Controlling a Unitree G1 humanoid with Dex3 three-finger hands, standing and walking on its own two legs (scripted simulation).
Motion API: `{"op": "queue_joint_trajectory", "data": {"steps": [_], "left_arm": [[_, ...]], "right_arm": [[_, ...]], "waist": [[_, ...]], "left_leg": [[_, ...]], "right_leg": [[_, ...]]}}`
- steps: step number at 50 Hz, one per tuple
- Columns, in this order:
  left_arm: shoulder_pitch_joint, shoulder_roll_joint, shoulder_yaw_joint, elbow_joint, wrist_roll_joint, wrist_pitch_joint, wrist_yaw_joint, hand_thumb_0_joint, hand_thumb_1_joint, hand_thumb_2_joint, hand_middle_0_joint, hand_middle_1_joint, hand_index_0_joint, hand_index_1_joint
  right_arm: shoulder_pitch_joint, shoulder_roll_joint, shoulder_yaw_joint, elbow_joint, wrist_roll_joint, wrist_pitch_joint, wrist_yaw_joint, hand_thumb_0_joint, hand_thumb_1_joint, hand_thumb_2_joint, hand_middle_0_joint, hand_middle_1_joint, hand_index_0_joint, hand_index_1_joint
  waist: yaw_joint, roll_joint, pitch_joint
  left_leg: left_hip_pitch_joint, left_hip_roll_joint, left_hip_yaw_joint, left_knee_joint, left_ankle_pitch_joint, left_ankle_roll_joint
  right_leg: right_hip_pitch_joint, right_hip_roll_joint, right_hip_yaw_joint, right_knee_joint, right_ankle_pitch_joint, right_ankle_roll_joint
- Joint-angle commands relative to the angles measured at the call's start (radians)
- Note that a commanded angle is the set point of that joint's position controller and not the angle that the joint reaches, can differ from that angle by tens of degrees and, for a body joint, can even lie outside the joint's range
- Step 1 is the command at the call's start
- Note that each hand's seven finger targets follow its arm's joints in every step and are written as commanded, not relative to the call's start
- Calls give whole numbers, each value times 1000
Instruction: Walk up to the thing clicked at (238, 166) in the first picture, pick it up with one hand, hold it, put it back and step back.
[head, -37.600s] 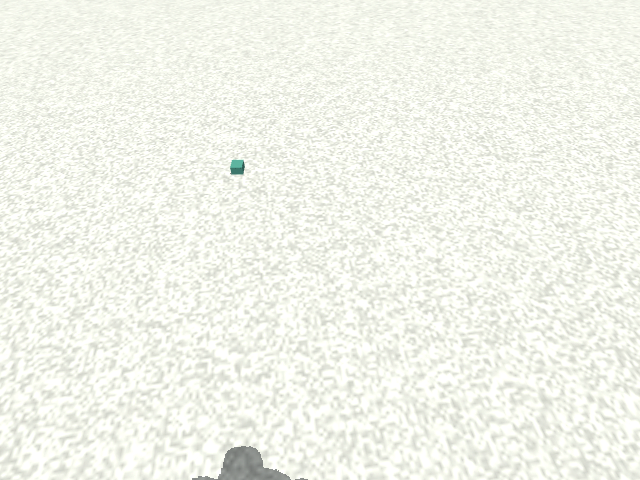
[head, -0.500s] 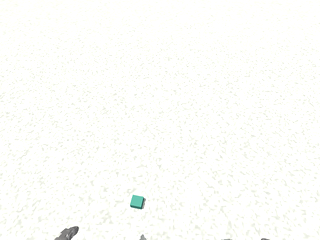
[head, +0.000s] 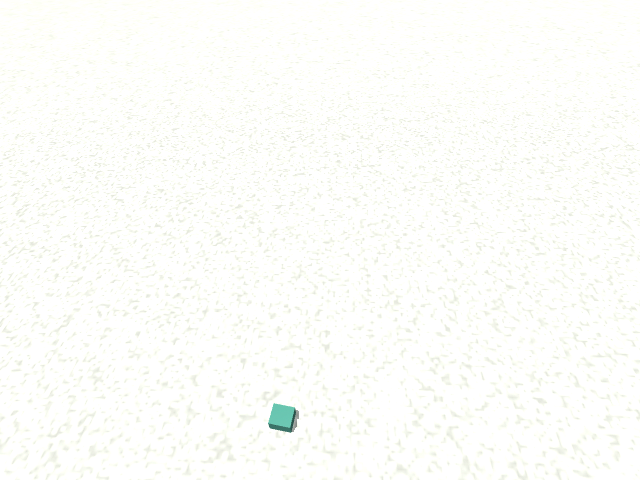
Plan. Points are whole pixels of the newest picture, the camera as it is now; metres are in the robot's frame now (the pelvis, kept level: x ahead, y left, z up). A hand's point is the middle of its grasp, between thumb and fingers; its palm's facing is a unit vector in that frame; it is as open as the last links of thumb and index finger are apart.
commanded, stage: stand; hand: left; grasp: from above
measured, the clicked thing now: (282, 417) +0.47 +0.18 -0.76
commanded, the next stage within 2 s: step back in 1.74 s
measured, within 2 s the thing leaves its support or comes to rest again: neither
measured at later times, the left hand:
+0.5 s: hand out of the picture +0.06 +0.24 -0.16, palm faces +0.02 -0.94 -0.33, open 7.3 cm
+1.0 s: hand out of the picture +0.09 +0.24 -0.16, palm faces +0.02 -0.94 -0.33, open 7.3 cm
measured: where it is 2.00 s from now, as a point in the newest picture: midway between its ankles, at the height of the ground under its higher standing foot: outside the picture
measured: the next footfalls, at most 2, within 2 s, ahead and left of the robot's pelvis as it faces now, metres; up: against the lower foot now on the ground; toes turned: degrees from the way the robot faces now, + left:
none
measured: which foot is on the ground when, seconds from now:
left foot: down 0.00-1.00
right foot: down 0.00-1.00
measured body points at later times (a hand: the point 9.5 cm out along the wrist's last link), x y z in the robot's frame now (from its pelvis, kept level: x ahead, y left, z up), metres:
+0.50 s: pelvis +0.00 -0.01 +0.00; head +0.01 -0.01 +0.45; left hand +0.06 +0.28 -0.14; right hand +0.07 -0.29 -0.14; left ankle +0.02 +0.10 -0.74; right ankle +0.00 -0.13 -0.74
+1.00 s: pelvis +0.02 -0.01 +0.00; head +0.02 -0.01 +0.45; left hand +0.09 +0.29 -0.13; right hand +0.09 -0.30 -0.13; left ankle +0.02 +0.10 -0.74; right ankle +0.00 -0.13 -0.74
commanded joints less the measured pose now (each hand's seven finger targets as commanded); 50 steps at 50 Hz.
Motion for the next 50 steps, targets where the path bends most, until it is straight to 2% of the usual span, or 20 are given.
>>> {"op": "queue_joint_trajectory", "data": {"steps": [1, 7, 12, 20, 29, 36, 43, 50], "left_arm": [[-38, 194, 30, -45, 2, -21, 10, 0, 900, 900, -200, -300, -200, -301], [-55, 203, 27, -34, -1, -26, 9, 0, 900, 900, -200, -300, -200, -301], [-60, 213, 27, -29, -3, -24, 4, 0, 900, 900, -200, -300, -200, -301], [-72, 217, 24, -22, -5, -26, 1, 0, 900, 900, -200, -300, -200, -301], [-89, 221, 24, -24, -10, -29, 1, 0, 900, 900, -200, -300, -200, -301], [-101, 223, 24, -25, -13, -27, -4, 0, 900, 900, -200, -300, -200, -301], [-106, 230, 26, -31, -13, -30, -4, 0, 900, 900, -200, -300, -200, -301], [-112, 235, 27, -37, -14, -31, -5, 0, 900, 900, -200, -300, -200, -301]], "right_arm": [[-53, -197, -33, -47, -2, -26, -10, 0, -900, -900, 200, 300, 200, 300], [-54, -200, -27, -32, 0, -26, -7, 0, -900, -900, 200, 300, 200, 300], [-54, -212, -23, -24, 0, -22, -4, 0, -900, -900, 200, 300, 200, 300], [-59, -217, -13, -19, 5, -28, -3, 0, -900, -900, 200, 300, 200, 300], [-64, -229, -10, -15, 7, -32, -7, 0, -900, -900, 200, 300, 200, 300], [-64, -232, -7, -11, 7, -33, -6, 0, -900, -900, 200, 300, 200, 300], [-74, -236, -10, -16, 8, -35, -4, 0, -900, -900, 200, 300, 200, 300], [-82, -246, -11, -20, 9, -34, -4, 0, -900, -900, 200, 300, 200, 300]], "waist": [[-3, -19, -17], [-8, -26, -23], [-9, -1, -11], [-14, -18, -33], [-12, -20, -72], [-16, -18, -65], [-17, -29, -81], [-18, -20, -83]], "left_leg": [[-14, 122, -131, -113, -29, 15], [1, 126, -122, -104, 20, 13], [-41, 127, -131, -126, -61, 12], [-5, 130, -124, -112, 24, 12], [35, 142, -113, -91, 177, 15], [31, 143, -109, -99, 169, 9], [51, 148, -106, -90, 215, 12], [47, 150, -103, -91, 200, 14]], "right_leg": [[-32, -83, 82, -93, 35, -31], [-27, -93, 89, -111, 39, -32], [-21, -86, 84, -111, 11, -32], [-20, -94, 86, -107, 52, -33], [16, -102, 84, -102, 153, -33], [14, -99, 83, -109, 137, -31], [22, -103, 80, -109, 180, -32], [28, -106, 86, -114, 181, -33]]}}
